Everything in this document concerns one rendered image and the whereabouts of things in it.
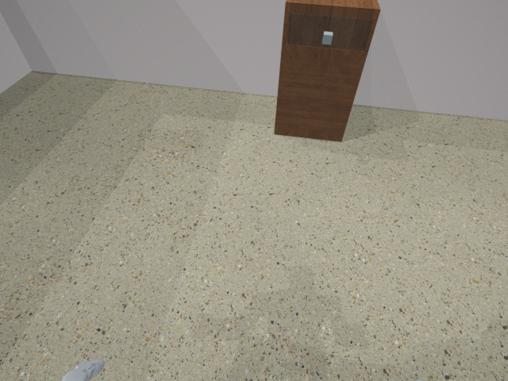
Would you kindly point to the robot left hand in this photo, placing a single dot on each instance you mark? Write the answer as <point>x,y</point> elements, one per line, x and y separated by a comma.
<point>85,371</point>

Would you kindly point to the drawer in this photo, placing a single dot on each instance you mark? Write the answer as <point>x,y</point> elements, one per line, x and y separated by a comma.
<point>348,32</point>

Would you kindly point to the cabinet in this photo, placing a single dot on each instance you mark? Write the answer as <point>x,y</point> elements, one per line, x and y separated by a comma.
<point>317,85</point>

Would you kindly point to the handle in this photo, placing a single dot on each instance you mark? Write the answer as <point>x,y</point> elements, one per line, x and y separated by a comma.
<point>327,37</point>

